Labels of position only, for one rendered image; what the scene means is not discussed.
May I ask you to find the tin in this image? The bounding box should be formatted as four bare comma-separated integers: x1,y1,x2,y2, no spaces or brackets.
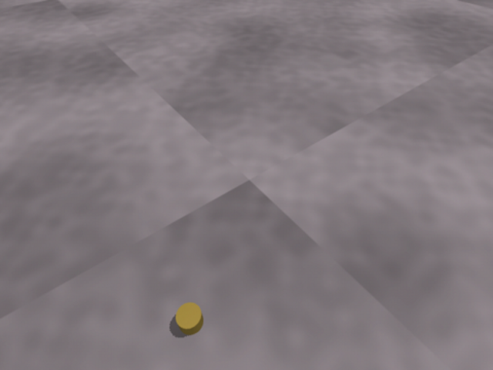
176,302,203,335

